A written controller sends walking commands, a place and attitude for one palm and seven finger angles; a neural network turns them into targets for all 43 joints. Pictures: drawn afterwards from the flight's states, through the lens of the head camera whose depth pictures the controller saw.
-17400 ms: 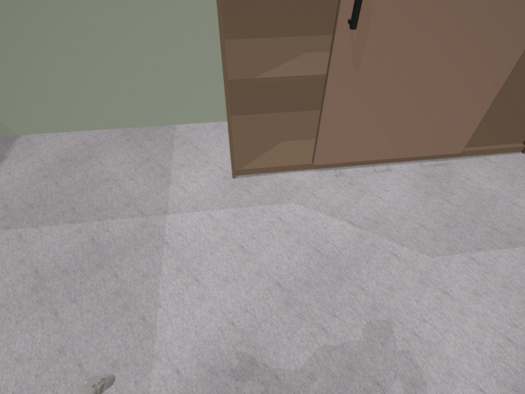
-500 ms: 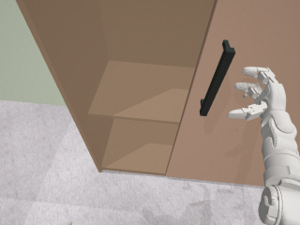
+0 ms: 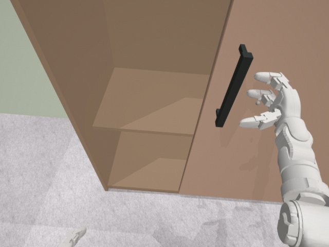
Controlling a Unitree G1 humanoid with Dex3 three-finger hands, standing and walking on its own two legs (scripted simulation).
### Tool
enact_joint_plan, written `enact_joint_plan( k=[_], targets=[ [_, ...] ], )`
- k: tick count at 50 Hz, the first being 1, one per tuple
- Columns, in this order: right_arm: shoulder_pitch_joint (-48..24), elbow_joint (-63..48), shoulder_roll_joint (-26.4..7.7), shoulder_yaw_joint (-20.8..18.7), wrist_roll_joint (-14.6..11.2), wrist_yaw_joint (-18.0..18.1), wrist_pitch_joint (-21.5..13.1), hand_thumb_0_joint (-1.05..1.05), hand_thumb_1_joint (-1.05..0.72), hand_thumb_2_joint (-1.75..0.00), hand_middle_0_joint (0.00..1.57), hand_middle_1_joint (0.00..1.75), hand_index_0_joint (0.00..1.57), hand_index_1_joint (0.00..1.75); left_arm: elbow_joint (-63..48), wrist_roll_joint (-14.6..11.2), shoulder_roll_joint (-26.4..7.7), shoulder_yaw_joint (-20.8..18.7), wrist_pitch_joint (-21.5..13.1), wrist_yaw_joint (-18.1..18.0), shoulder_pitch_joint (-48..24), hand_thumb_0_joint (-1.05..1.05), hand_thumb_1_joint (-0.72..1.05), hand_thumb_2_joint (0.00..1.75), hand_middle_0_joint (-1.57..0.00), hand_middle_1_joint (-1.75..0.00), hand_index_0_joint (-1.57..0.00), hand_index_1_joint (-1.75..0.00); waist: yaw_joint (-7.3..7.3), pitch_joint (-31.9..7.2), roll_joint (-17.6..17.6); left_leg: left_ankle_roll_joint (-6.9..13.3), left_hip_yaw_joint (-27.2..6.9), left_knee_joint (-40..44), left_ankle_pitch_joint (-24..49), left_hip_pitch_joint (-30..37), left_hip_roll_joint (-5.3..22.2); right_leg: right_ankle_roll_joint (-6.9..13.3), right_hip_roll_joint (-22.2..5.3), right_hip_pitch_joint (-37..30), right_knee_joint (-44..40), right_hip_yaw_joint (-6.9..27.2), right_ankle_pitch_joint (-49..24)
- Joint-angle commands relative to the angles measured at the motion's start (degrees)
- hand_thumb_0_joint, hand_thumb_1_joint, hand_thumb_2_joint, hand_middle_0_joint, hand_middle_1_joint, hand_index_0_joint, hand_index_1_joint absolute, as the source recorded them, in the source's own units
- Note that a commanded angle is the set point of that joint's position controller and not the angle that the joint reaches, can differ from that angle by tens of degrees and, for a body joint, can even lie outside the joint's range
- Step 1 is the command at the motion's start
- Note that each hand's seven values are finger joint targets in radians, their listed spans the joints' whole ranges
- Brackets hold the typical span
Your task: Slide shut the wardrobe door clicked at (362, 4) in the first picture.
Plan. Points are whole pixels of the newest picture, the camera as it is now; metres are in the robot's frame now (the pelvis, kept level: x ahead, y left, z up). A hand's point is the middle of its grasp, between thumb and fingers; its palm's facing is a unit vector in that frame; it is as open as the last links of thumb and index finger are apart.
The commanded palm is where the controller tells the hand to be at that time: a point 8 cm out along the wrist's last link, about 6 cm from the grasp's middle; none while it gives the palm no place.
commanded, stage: feel for the door with the fingertips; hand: right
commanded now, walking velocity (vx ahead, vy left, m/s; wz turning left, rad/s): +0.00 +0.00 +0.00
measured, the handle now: (229, 90) +0.49 -0.11 +0.13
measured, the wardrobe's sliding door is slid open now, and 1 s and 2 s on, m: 0.43 0.43 0.43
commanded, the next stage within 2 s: slide the fingers in behind the handle in 0.64 s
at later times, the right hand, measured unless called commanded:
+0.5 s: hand (247, 101) +0.44 -0.14 +0.15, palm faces +0.02 +1.00 -0.02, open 13.9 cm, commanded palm +0.42 -0.19 +0.14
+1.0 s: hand (245, 99) +0.44 -0.14 +0.15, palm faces +0.01 +1.00 -0.02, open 13.7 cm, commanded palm +0.42 -0.18 +0.14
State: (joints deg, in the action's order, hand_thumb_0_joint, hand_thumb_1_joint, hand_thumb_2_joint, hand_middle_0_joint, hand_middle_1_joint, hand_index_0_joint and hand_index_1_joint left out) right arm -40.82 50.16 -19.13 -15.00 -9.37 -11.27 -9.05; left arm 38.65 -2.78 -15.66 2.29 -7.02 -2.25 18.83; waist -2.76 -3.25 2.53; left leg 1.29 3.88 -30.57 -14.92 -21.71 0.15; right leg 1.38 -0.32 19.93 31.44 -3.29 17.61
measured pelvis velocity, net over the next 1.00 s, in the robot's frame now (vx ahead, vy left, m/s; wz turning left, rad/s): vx -0.02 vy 0.00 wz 0.00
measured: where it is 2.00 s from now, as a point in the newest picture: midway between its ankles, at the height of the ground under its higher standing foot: outside the picture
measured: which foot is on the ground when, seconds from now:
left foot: down 0.00-1.00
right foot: down 0.00-1.00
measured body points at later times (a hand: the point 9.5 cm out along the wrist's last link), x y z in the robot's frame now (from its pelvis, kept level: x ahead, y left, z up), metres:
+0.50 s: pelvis +0.00 +0.01 +0.00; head +0.02 +0.02 +0.45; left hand +0.08 +0.26 -0.12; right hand +0.43 -0.20 +0.15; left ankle +0.00 +0.11 -0.73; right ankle -0.02 -0.10 -0.73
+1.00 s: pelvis -0.02 +0.00 +0.00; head +0.02 +0.02 +0.45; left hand +0.03 +0.26 -0.13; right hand +0.44 -0.19 +0.15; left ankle +0.00 +0.10 -0.73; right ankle -0.02 -0.10 -0.73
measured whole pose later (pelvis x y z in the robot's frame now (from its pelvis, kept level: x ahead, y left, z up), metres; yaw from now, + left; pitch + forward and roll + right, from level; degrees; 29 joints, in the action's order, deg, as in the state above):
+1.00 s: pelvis -0.02 +0.00 +0.00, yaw +0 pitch +7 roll +0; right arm -47.9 59.6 -17.7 -14.0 -7.9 -7.2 -13.9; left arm 41.7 -2.2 -16.0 1.8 -7.8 -1.2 21.8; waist -4.1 -3.4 2.3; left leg 1.5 3.9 -32.5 -14.4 -25.1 0.3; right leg 1.4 -0.2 23.2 33.3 -3.3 17.0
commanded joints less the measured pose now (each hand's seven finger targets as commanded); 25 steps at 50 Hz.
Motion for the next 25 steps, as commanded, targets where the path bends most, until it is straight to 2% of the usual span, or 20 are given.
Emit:
enact_joint_plan(
  k=[1, 3, 4, 5, 6, 7, 8, 9, 10, 11, 13, 14, 15, 17, 18, 19, 20, 21, 23, 25],
  targets=[
    [-26.13, -15.06, -6.34, 0.96, -2.16, -0.64, -3.91, 0.0, 0.5, -0.3, 0.3, 1.2, 0.3, 1.2, -5.61, 0.06, -7.68, -3.48, -2.39, -0.02, 1.0, 0.0, 0.9, 0.9, -0.2, -0.3, -0.2, -0.3, -1.71, -19.29, -2.87, 0.25, -2.13, 1.53, 21.35, 7.4, -0.57, 0.28, -0.34, -9.72, -1.52, 3.93, -20.27],
    [-24.92, -16.13, -5.98, 0.75, -1.89, 0.57, -3.59, 0.0, 0.5, -0.3, 0.3, 1.2, 0.3, 1.2, -5.6, 0.15, -7.49, -3.49, -2.36, 0.26, 0.6, 0.0, 0.9, 0.9, -0.2, -0.3, -0.2, -0.3, -1.21, -18.83, -2.16, 0.2, -2.03, 1.37, 21.21, 7.28, -0.44, 0.13, -0.22, -9.5, -1.78, 3.9, -20.23],
    [-24.23, -16.18, -6.79, -0.08, -1.5, 1.3, -3.4, 0.0, 0.5, -0.3, 0.3, 1.2, 0.3, 1.2, -5.43, 0.2, -7.4, -3.54, -2.31, 0.37, 0.58, 0.0, 0.9, 0.9, -0.2, -0.3, -0.2, -0.3, -0.76, -18.15, -1.69, 0.26, -2.03, 1.41, 20.73, 7.26, -0.39, 0.05, -0.18, -9.1, -1.91, 3.88, -19.65],
    [-23.72, -15.9, -7.73, -0.58, -0.89, 2.13, -3.23, 0.0, 0.5, -0.3, 0.3, 1.2, 0.3, 1.2, -5.25, 0.36, -7.52, -3.44, -2.05, 0.51, 0.64, 0.0, 0.9, 0.9, -0.2, -0.3, -0.2, -0.3, -0.53, -17.43, -2.64, 0.31, -2.18, 1.57, 20.6, 7.68, -0.33, 0.24, -0.13, -7.95, -1.93, 3.68, -19.17],
    [-24.39, -17.16, -8.43, -1.41, -0.74, 3.09, -3.27, 0.0, 0.5, -0.3, 0.3, 1.2, 0.3, 1.2, -5.37, 0.42, -7.32, -3.46, -1.97, 0.61, 0.43, 0.0, 0.9, 0.9, -0.2, -0.3, -0.2, -0.3, -0.61, -17.73, -2.66, 0.14, -2.42, 1.68, 20.78, 8.42, -0.25, 0.36, 0.03, -7.52, -2.17, 3.49, -18.3],
    [-23.12, -17.06, -9.34, -2.25, -0.27, 3.77, -3.16, 0.0, 0.5, -0.3, 0.3, 1.2, 0.3, 1.2, -5.54, 0.5, -7.21, -3.43, -1.86, 0.59, 0.38, 0.0, 0.9, 0.9, -0.2, -0.3, -0.2, -0.3, -0.04, -17.75, -3.27, 0.16, -2.57, 1.58, 21.18, 9.47, -0.2, 0.45, 0.1, -6.86, -2.35, 3.31, -18.14],
    [-23.18, -18.35, -9.27, -2.01, 0.17, 4.31, -3.32, 0.0, 0.5, -0.3, 0.3, 1.2, 0.3, 1.2, -5.88, 0.5, -6.98, -3.34, -1.86, 0.64, 0.05, 0.0, 0.9, 0.9, -0.2, -0.3, -0.2, -0.3, 0.18, -17.45, -2.38, 0.23, -2.52, 1.47, 21.02, 9.93, -0.12, 0.3, 0.18, -6.44, -2.73, 3.3, -17.89],
    [-23.29, -19.97, -8.8, -1.92, 0.32, 4.9, -3.6, 0.0, 0.5, -0.3, 0.3, 1.2, 0.3, 1.2, -6.16, 0.6, -6.78, -3.38, -1.95, 0.74, -0.29, 0.0, 0.9, 0.9, -0.2, -0.3, -0.2, -0.3, 0.32, -18.41, -1.74, 0.25, -2.66, 1.41, 21.8, 10.27, -0.13, 0.37, 0.18, -7.43, -2.68, 3.13, -18.57],
    [-22.74, -21.59, -9.81, -2.53, 0.67, 5.32, -3.91, 0.0, 0.5, -0.3, 0.3, 1.2, 0.3, 1.2, -6.32, 0.82, -6.81, -3.47, -1.9, 0.79, -0.42, 0.0, 0.9, 0.9, -0.2, -0.3, -0.2, -0.3, 0.78, -20.0, -2.8, 0.25, -2.91, 1.2, 23.22, 11.85, -0.08, 0.47, 0.05, -7.46, -2.4, 3.02, -19.85],
    [-21.83, -22.34, -9.24, -2.23, 0.67, 5.46, -4.02, 0.0, 0.5, -0.3, 0.3, 1.2, 0.3, 1.2, -6.68, 0.72, -6.56, -3.43, -1.94, 0.79, -0.79, 0.0, 0.9, 0.9, -0.2, -0.3, -0.2, -0.3, 0.95, -20.47, -1.41, 0.25, -3.09, 1.19, 23.75, 12.51, -0.03, 0.39, 0.1, -7.77, -2.57, 2.76, -20.03],
    [-24.12, -21.64, -8.8, -1.48, 0.72, 5.58, -4.16, 0.0, 0.5, -0.3, 0.3, 1.2, 0.3, 1.2, -6.06, 0.58, -6.53, -3.33, -1.86, 0.54, -0.75, 0.0, 0.9, 0.9, -0.2, -0.3, -0.2, -0.3, -0.17, -18.56, -2.51, 0.11, -2.92, 1.66, 23.13, 11.58, -0.19, 0.39, -0.01, -7.85, -2.89, 2.67, -18.83],
    [-23.95, -20.35, -8.59, -1.49, 0.7, 5.46, -3.94, 0.0, 0.5, -0.3, 0.3, 1.2, 0.3, 1.2, -6.06, 0.51, -6.56, -3.31, -1.92, 0.43, -0.81, 0.0, 0.9, 0.9, -0.2, -0.3, -0.2, -0.3, -0.12, -17.58, -2.56, 0.1, -3.05, 1.97, 21.59, 10.98, -0.26, 0.42, 0.04, -7.4, -3.08, 2.6, -17.13],
    [-23.77, -19.07, -10.01, -2.41, 0.81, 5.51, -3.77, 0.0, 0.5, -0.3, 0.3, 1.2, 0.3, 1.2, -5.81, 0.5, -6.89, -3.27, -1.67, 0.26, -0.7, 0.0, 0.9, 0.9, -0.2, -0.3, -0.2, -0.3, -0.23, -16.54, -4.93, 0.04, -3.29, 2.53, 20.6, 11.23, -0.22, 0.7, -0.05, -6.11, -3.18, 2.57, -15.62],
    [-26.35, -16.5, -8.48, -0.83, 0.77, 5.15, -3.33, 0.0, 0.5, -0.3, 0.3, 1.2, 0.3, 1.2, -5.47, 0.2, -6.83, -3.03, -1.67, -0.07, -0.67, 0.0, 0.9, 0.9, -0.2, -0.3, -0.2, -0.3, -1.2, -14.25, -3.48, 0.0, -3.3, 3.13, 18.06, 9.54, -0.15, 0.75, 0.13, -5.59, -3.78, 2.46, -12.82],
    [-25.98, -15.98, -8.63, -0.95, 0.92, 4.93, -3.23, 0.0, 0.5, -0.3, 0.3, 1.2, 0.3, 1.2, -5.44, 0.23, -6.83, -3.03, -1.78, -0.15, -0.59, 0.0, 0.9, 0.9, -0.2, -0.3, -0.2, -0.3, -0.73, -15.19, -1.73, 0.22, -3.42, 2.93, 17.93, 9.75, -0.09, 0.63, 0.26, -6.01, -3.75, 2.52, -13.06],
    [-26.32, -16.02, -7.75, -0.23, 0.99, 4.69, -3.23, 0.0, 0.5, -0.3, 0.3, 1.2, 0.3, 1.2, -5.46, 0.2, -6.67, -2.98, -1.86, -0.13, -0.64, 0.0, 0.9, 0.9, -0.2, -0.3, -0.2, -0.3, -0.9, -15.49, -0.28, 0.35, -3.2, 2.84, 18.18, 9.21, -0.06, 0.54, 0.27, -6.91, -3.62, 2.6, -13.68],
    [-26.44, -15.81, -8.03, -0.51, 0.92, 4.59, -3.3, 0.0, 0.5, -0.3, 0.3, 1.2, 0.3, 1.2, -5.41, 0.26, -6.87, -3.11, -1.82, -0.13, -0.33, 0.0, 0.9, 0.9, -0.2, -0.3, -0.2, -0.3, -0.83, -16.88, -1.41, 0.38, -3.29, 2.73, 19.11, 9.81, -0.13, 0.65, 0.22, -7.3, -3.2, 2.64, -14.83],
    [-27.01, -14.85, -6.83, 0.67, 0.72, 4.17, -3.17, 0.0, 0.5, -0.3, 0.3, 1.2, 0.3, 1.2, -5.27, 0.12, -6.74, -3.01, -1.92, -0.18, -0.37, 0.0, 0.9, 0.9, -0.2, -0.3, -0.2, -0.3, -1.41, -16.42, -0.92, 0.24, -3.22, 2.84, 18.57, 9.07, -0.14, 0.58, 0.22, -7.31, -3.2, 2.57, -14.16],
    [-27.59, -12.18, -7.54, -0.23, 0.11, 3.68, -3.33, 0.0, 0.5, -0.3, 0.3, 1.2, 0.3, 1.2, -4.78, 0.1, -7.07, -3.09, -2.06, -0.3, 0.34, 0.0, 0.9, 0.9, -0.2, -0.3, -0.2, -0.3, -1.56, -16.07, -4.39, 0.14, -3.18, 2.96, 18.25, 9.2, -0.26, 0.72, 0.2, -6.21, -3.06, 2.7, -13.24],
    [-29.37, -10.14, -7.78, -0.34, -0.01, 3.51, -3.75, 0.0, 0.5, -0.3, 0.3, 1.2, 0.3, 1.2, -4.3, 0.16, -7.35, -3.05, -2.03, -0.29, 0.8, 0.0, 0.9, 0.9, -0.2, -0.3, -0.2, -0.3, -2.12, -15.36, -6.16, 0.05, -3.25, 3.08, 17.88, 8.62, -0.21, 0.88, 0.18, -5.42, -2.96, 2.8, -12.72]
  ],
)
